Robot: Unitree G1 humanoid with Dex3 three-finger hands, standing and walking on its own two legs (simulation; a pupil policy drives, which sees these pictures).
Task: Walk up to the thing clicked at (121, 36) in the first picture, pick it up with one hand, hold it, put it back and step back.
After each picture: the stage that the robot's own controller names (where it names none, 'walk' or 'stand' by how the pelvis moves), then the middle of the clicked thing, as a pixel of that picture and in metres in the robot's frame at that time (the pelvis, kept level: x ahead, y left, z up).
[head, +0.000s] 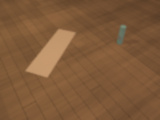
stand; (121, 35) +1.61 -0.51 -0.65
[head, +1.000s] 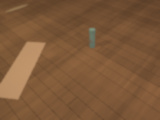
walk; (92, 38) +1.53 -0.04 -0.63
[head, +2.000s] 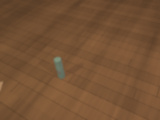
walk; (59, 68) +1.04 +0.28 -0.65
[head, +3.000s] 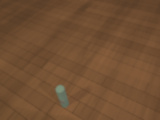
walk; (62, 96) +0.68 +0.24 -0.65
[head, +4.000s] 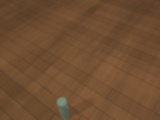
stand; (63, 109) +0.55 +0.18 -0.64
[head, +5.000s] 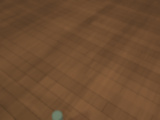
stand; out of the picture +0.50 +0.17 -0.65
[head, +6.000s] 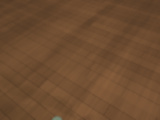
stand; out of the picture +0.46 +0.20 -0.65
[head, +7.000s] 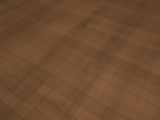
stand; out of the picture +0.42 +0.19 -0.66
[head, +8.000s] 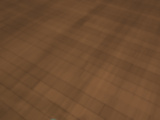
stand; out of the picture +0.44 +0.20 -0.66
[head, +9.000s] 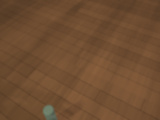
stand; (50, 116) +0.47 +0.24 -0.63
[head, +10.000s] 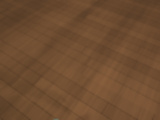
stand; out of the picture +0.40 +0.17 -0.65
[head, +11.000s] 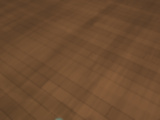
stand; out of the picture +0.45 +0.19 -0.66
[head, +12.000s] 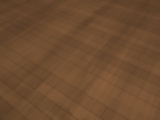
stand; out of the picture +0.44 +0.21 -0.66
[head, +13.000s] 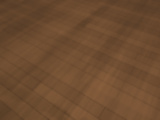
stand; out of the picture +0.43 +0.21 -0.66
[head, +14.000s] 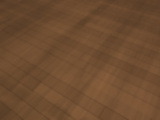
stand; out of the picture +0.43 +0.22 -0.66
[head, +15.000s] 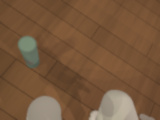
go down; (30, 54) +0.51 +0.19 -0.33
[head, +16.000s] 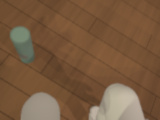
approach; (24, 47) +0.54 +0.19 -0.28
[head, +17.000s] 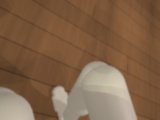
close in; out of the picture +0.54 +0.25 -0.18
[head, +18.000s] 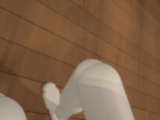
close; out of the picture +0.52 +0.26 -0.18
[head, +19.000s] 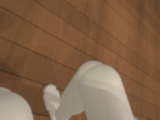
lift; out of the picture +0.46 +0.23 -0.18
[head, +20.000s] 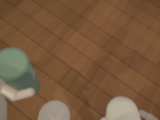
lift; (23, 77) +0.35 +0.19 -0.03
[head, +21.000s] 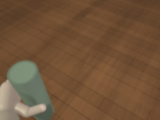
hold; (35, 96) +0.31 +0.16 +0.05
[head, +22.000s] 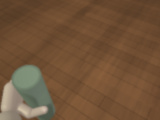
hold; (38, 97) +0.31 +0.15 +0.04
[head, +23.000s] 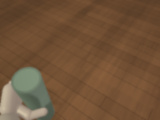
crouch; (37, 99) +0.30 +0.15 +0.04
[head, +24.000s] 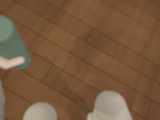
crouch; (12, 48) +0.46 +0.17 -0.05
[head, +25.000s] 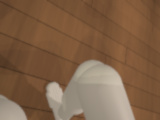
lower; out of the picture +0.49 +0.22 -0.19
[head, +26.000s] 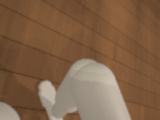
lower; out of the picture +0.50 +0.24 -0.20
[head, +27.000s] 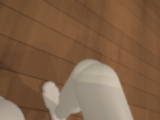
lower; out of the picture +0.49 +0.24 -0.19
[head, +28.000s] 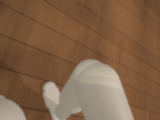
lower; out of the picture +0.49 +0.23 -0.19
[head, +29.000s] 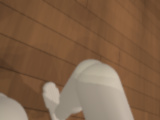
loosen; out of the picture +0.49 +0.21 -0.19
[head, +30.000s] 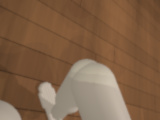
withdraw; out of the picture +0.49 +0.22 -0.20
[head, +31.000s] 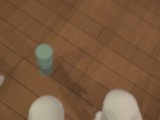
walk; (45, 62) +0.50 +0.14 -0.30
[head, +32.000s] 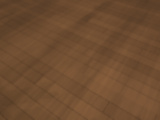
stand; out of the picture +0.41 +0.13 -0.59
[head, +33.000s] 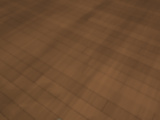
stand; out of the picture +0.42 +0.14 -0.60
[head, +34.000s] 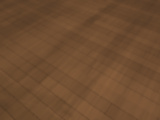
stand; out of the picture +0.42 +0.12 -0.63
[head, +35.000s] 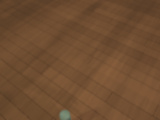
walk; out of the picture +0.44 +0.14 -0.65
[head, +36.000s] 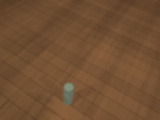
walk; (68, 94) +0.62 +0.04 -0.64
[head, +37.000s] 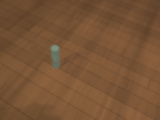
walk; (55, 57) +0.93 +0.21 -0.63
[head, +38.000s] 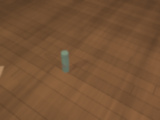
stand; (65, 61) +1.07 +0.17 -0.64
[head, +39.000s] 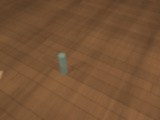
stand; (62, 64) +1.08 +0.20 -0.66
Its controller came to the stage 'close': yes
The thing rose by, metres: 0.70
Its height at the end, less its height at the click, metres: +0.00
